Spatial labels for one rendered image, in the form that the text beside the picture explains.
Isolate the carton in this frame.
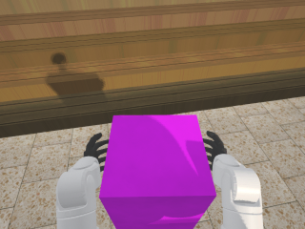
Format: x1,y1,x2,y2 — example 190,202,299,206
99,114,216,229

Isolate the right robot forearm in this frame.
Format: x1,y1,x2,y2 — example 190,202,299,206
213,154,264,229

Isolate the left robot hand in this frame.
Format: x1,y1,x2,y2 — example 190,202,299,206
83,133,109,172

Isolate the left robot forearm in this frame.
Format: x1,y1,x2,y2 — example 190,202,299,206
55,156,102,229

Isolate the right robot hand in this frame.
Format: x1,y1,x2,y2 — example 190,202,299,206
202,131,227,171

